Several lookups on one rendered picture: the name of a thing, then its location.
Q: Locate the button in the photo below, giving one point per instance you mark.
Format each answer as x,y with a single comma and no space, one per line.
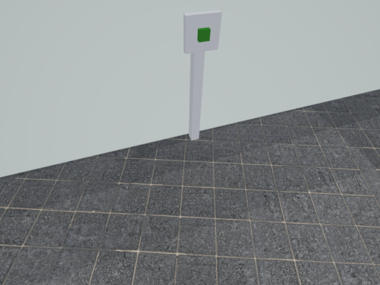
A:
204,34

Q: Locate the panel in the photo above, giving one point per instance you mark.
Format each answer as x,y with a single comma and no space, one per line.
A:
191,23

